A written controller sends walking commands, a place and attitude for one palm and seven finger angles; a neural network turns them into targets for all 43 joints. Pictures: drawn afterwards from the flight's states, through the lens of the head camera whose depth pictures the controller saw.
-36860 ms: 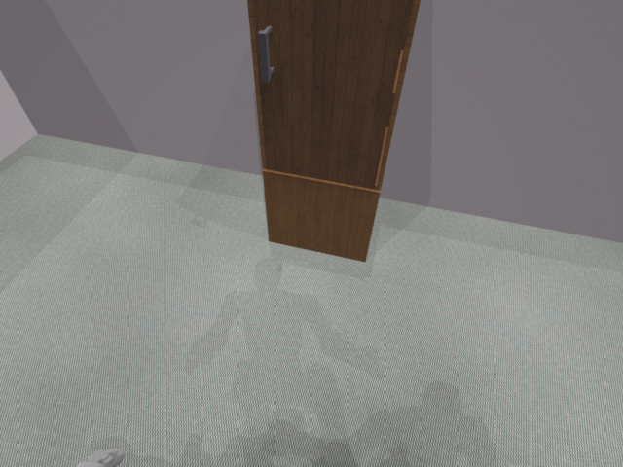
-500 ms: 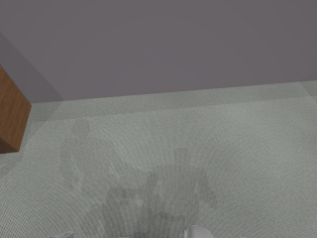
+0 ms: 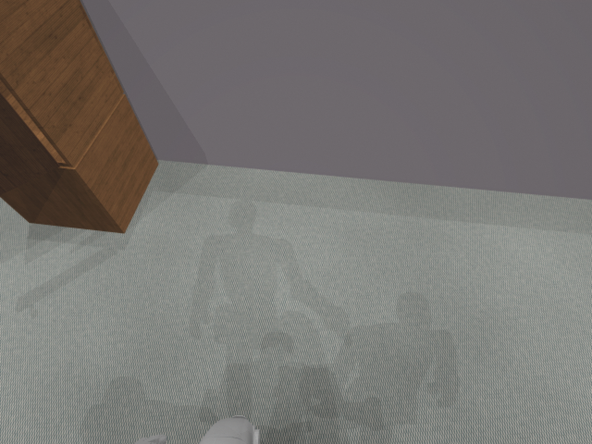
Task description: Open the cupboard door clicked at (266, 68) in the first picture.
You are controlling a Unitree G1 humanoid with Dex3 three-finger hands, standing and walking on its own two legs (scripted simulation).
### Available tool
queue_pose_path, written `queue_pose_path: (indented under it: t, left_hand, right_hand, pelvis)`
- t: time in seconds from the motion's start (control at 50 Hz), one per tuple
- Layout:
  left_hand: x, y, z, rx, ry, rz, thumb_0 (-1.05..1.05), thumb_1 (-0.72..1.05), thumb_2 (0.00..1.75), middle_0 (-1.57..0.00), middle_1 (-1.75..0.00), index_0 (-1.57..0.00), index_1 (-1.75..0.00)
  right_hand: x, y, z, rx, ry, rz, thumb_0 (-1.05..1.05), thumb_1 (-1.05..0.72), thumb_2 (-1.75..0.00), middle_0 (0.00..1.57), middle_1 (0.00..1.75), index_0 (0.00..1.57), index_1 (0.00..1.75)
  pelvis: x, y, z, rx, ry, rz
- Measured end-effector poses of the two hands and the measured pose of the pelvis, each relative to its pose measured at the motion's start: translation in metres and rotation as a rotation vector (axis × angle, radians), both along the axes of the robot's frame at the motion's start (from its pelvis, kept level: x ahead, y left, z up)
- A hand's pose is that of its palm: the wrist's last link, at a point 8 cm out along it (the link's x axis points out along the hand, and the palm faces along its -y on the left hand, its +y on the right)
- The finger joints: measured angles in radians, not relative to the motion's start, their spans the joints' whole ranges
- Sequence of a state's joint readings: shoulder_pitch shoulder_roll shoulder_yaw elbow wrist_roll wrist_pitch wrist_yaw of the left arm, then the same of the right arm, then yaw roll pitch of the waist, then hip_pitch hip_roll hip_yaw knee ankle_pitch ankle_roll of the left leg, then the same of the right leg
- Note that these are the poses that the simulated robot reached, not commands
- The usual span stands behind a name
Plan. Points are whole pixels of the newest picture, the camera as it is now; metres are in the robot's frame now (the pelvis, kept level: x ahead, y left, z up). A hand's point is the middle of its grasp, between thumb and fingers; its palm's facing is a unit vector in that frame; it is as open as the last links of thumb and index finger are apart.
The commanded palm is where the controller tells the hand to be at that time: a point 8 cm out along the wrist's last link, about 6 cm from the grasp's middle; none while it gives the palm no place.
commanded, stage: turn to face it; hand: left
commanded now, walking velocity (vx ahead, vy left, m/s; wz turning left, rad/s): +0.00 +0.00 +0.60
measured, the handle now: out of the picture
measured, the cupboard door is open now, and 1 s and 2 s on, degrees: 48 48 48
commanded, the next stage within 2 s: take the last steps up to it in 1.16 s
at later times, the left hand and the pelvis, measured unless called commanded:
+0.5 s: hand out of the picture +0.08 +0.22 -0.16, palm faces +0.29 -0.91 -0.30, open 7.4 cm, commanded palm none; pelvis +0.03 -0.02 -0.02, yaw +17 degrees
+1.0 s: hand out of the picture -0.04 +0.20 -0.19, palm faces +0.58 -0.77 -0.24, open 7.3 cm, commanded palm none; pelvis +0.04 +0.00 -0.01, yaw +34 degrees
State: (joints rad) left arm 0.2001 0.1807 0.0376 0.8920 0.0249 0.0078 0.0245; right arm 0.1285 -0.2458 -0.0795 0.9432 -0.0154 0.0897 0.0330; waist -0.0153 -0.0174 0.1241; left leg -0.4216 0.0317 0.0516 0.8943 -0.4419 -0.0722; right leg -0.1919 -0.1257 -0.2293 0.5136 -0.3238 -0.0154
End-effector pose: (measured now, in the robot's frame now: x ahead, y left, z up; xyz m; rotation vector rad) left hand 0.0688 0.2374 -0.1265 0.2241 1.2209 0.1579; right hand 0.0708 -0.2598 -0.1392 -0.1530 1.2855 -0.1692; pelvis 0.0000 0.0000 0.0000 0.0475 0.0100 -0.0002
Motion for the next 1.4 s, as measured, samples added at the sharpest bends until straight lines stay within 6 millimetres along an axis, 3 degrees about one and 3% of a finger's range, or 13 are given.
queue_pose_path:
  t: [0.14,0.2,0.3,0.48,0.54,0.66,0.78,0.88,0.94,1.06,1.16,1.28,1.4]
  left_hand:
    - [-0.048,0.039,-0.031,-0.015,0.077,0.146,0.00,0.91,0.90,-0.20,-0.30,-0.21,-0.30]
    - [-0.054,0.050,-0.031,-0.002,0.100,0.189,0.01,0.91,0.90,-0.20,-0.30,-0.21,-0.30]
    - [-0.042,0.053,-0.014,0.004,0.035,0.231,0.01,0.91,0.90,-0.20,-0.30,-0.20,-0.30]
    - [-0.015,0.025,0.000,0.051,-0.085,0.269,0.01,0.91,0.90,-0.20,-0.30,-0.20,-0.30]
    - [-0.022,0.009,0.004,0.063,-0.087,0.296,0.00,0.91,0.90,-0.20,-0.30,-0.20,-0.30]
    - [-0.051,-0.020,0.005,0.020,-0.023,0.390,0.00,0.90,0.90,-0.20,-0.30,-0.21,-0.30]
    - [-0.087,-0.028,-0.008,-0.021,0.011,0.512,0.00,0.91,0.90,-0.20,-0.30,-0.21,-0.30]
    - [-0.130,-0.018,-0.034,-0.054,0.065,0.613,0.00,0.91,0.90,-0.20,-0.30,-0.21,-0.30]
    - [-0.144,-0.011,-0.036,-0.053,0.111,0.651,0.01,0.91,0.90,-0.20,-0.30,-0.21,-0.30]
    - [-0.136,0.000,-0.018,-0.033,0.071,0.685,0.01,0.91,0.90,-0.20,-0.30,-0.20,-0.30]
    - [-0.116,-0.003,-0.008,-0.013,0.022,0.690,0.01,0.91,0.90,-0.20,-0.30,-0.20,-0.30]
    - [-0.093,-0.025,-0.007,0.022,-0.023,0.691,0.00,0.91,0.90,-0.20,-0.30,-0.20,-0.30]
    - [-0.099,-0.059,0.001,-0.015,-0.003,0.750,0.00,0.91,0.90,-0.20,-0.30,-0.21,-0.30]
  right_hand:
    - [0.066,0.031,0.001,-0.043,-0.114,0.159,0.01,-0.91,-0.90,0.20,0.30,0.20,0.30]
    - [0.076,0.042,0.007,-0.053,-0.129,0.205,0.01,-0.91,-0.90,0.20,0.30,0.20,0.30]
    - [0.076,0.046,0.012,-0.049,-0.091,0.250,0.00,-0.91,-0.90,0.20,0.30,0.20,0.30]
    - [0.086,0.020,-0.014,0.001,-0.023,0.290,0.01,-0.90,-0.90,0.20,0.30,0.20,0.30]
    - [0.098,0.011,-0.020,0.005,-0.006,0.312,0.01,-0.91,-0.90,0.20,0.30,0.20,0.30]
    - [0.127,0.012,-0.006,0.005,0.004,0.383,0.01,-0.91,-0.90,0.20,0.30,0.20,0.30]
    - [0.163,0.042,0.002,-0.011,-0.011,0.516,0.01,-0.91,-0.90,0.20,0.30,0.20,0.30]
    - [0.194,0.086,0.001,-0.025,-0.102,0.625,0.01,-0.91,-0.90,0.20,0.30,0.20,0.30]
    - [0.200,0.104,0.008,-0.026,-0.139,0.663,0.01,-0.91,-0.90,0.20,0.30,0.20,0.30]
    - [0.195,0.117,0.012,-0.017,-0.119,0.700,0.00,-0.91,-0.90,0.20,0.30,0.20,0.30]
    - [0.186,0.110,0.004,0.008,-0.061,0.707,0.00,-0.91,-0.90,0.20,0.30,0.20,0.30]
    - [0.188,0.086,-0.020,0.041,0.009,0.683,0.01,-0.91,-0.90,0.20,0.30,0.20,0.30]
    - [0.200,0.072,-0.014,0.019,0.064,0.706,0.01,-0.91,-0.90,0.20,0.30,0.20,0.30]
  pelvis:
    - [0.005,0.019,-0.020,-0.025,0.007,0.098]
    - [0.006,0.020,-0.016,-0.031,0.002,0.128]
    - [0.010,0.017,-0.006,-0.051,0.003,0.180]
    - [0.026,-0.017,-0.014,-0.035,0.011,0.281]
    - [0.028,-0.025,-0.014,-0.032,-0.003,0.327]
    - [0.038,-0.031,-0.002,-0.011,-0.002,0.413]
    - [0.043,-0.027,-0.003,-0.012,-0.001,0.502]
    - [0.041,-0.010,-0.019,-0.031,-0.005,0.562]
    - [0.041,-0.005,-0.017,-0.033,-0.010,0.577]
    - [0.045,-0.002,-0.005,-0.053,-0.009,0.614]
    - [0.054,-0.009,-0.002,-0.055,-0.011,0.643]
    - [0.072,-0.027,-0.012,-0.031,-0.013,0.668]
    - [0.081,-0.029,-0.002,-0.019,-0.020,0.719]
